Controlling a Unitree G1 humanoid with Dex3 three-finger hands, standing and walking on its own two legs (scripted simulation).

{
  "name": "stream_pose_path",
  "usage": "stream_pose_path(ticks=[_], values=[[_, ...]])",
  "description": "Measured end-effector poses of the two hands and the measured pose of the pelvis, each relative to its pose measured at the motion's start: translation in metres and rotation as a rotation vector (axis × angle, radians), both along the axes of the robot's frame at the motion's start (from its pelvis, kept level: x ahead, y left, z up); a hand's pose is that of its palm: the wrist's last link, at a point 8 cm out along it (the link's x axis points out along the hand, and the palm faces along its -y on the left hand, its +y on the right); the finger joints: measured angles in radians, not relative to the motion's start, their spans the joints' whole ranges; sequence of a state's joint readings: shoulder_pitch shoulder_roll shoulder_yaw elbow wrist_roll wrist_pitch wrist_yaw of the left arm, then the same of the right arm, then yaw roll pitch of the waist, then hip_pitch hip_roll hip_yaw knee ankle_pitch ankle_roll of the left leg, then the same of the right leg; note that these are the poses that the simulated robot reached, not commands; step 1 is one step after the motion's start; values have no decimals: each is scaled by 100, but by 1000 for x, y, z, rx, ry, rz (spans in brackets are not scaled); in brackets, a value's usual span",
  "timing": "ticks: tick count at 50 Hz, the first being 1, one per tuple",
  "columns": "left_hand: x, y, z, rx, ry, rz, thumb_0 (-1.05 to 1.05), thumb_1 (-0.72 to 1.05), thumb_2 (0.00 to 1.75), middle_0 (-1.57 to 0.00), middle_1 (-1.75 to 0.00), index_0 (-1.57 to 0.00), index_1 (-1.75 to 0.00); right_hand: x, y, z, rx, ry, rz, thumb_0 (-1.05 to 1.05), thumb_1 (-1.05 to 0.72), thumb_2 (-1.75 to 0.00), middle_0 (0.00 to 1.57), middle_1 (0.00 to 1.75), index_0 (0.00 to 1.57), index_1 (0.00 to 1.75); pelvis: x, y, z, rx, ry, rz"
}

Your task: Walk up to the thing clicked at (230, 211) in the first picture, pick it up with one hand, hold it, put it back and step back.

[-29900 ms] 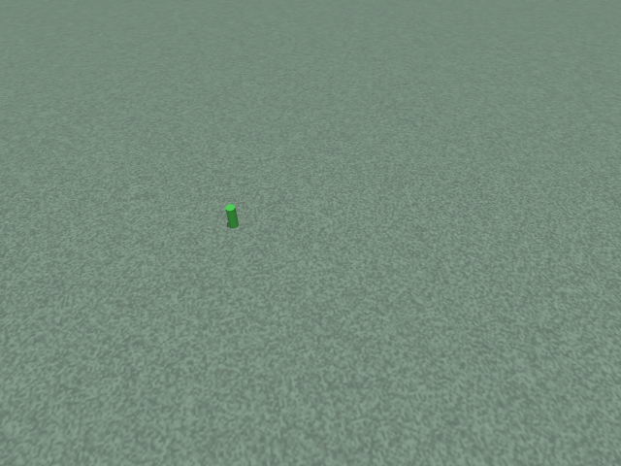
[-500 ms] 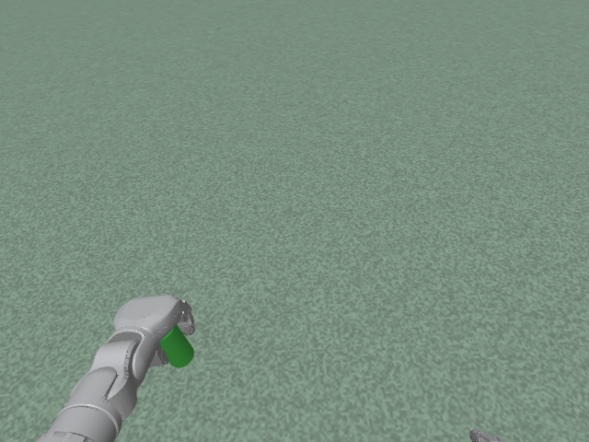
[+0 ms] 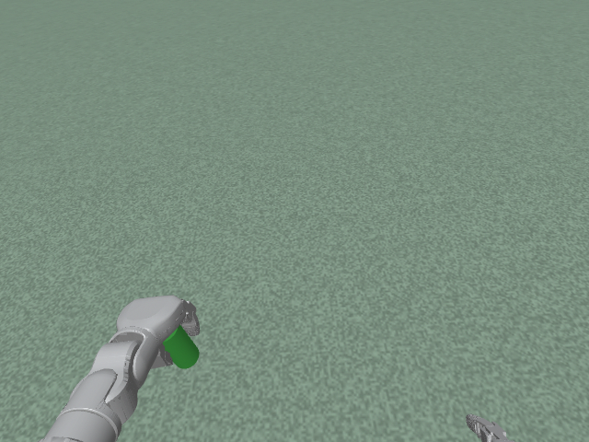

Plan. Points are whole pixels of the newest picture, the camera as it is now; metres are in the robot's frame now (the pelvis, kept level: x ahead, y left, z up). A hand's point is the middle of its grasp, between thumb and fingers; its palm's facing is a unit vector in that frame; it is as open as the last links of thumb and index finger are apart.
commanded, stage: hold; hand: left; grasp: from above
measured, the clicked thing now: (176, 343) +0.32 +0.21 -0.06
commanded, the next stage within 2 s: crouch in 0.62 s
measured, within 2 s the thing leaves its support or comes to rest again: neither
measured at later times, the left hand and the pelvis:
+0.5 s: hand (162, 342) +0.30 +0.22 -0.02, palm faces -0.45 -0.07 -0.89, open 7.1 cm; pelvis +0.01 +0.00 +0.00, yaw +0 degrees
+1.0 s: hand (164, 348) +0.30 +0.23 -0.05, palm faces -0.46 -0.05 -0.89, open 7.1 cm; pelvis +0.01 +0.00 +0.00, yaw +0 degrees
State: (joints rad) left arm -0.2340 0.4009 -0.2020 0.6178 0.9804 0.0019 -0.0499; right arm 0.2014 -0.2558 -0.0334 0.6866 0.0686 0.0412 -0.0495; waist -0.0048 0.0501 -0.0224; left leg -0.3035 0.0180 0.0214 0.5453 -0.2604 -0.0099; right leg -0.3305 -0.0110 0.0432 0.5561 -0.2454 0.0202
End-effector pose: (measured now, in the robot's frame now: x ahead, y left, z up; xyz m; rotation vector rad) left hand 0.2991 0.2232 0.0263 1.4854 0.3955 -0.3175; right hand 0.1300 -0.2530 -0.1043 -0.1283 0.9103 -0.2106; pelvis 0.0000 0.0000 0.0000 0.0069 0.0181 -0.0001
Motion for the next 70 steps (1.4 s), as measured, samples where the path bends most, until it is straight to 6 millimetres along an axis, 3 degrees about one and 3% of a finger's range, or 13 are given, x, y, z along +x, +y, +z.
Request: stream_pose_path(ticks=[14,46,51,57,63,70], values=[[2,1,10,-1,0,1,12,43,31,-101,-57,-88,-44,10,3,4,7,-21,7,1,-92,-90,20,30,20,30,2,0,3,1,-13,-2],[10,5,-4,3,10,-6,9,41,36,-97,-61,-86,-48,13,2,4,-3,31,-9,1,-91,-90,20,30,20,30,13,1,5,-1,2,4],[8,6,-26,7,25,-14,8,40,38,-97,-62,-85,-49,8,1,1,-15,57,-1,1,-90,-90,20,30,20,30,11,1,1,-1,28,10],[12,9,-68,42,32,-23,8,39,40,-98,-64,-85,-50,-11,-7,-17,-48,133,13,1,-90,-90,20,30,20,30,3,1,-15,-8,114,22],[29,11,-121,81,2,-40,8,39,40,-98,-66,-84,-51,-47,-20,-55,-92,227,-2,1,-90,-90,20,30,20,30,-9,3,-54,-23,241,26],[56,16,-191,99,-23,-17,7,40,40,-96,-69,-83,-52,-100,-27,-116,-133,343,-47,1,-91,-90,20,30,20,30,-25,6,-115,-36,388,21]])
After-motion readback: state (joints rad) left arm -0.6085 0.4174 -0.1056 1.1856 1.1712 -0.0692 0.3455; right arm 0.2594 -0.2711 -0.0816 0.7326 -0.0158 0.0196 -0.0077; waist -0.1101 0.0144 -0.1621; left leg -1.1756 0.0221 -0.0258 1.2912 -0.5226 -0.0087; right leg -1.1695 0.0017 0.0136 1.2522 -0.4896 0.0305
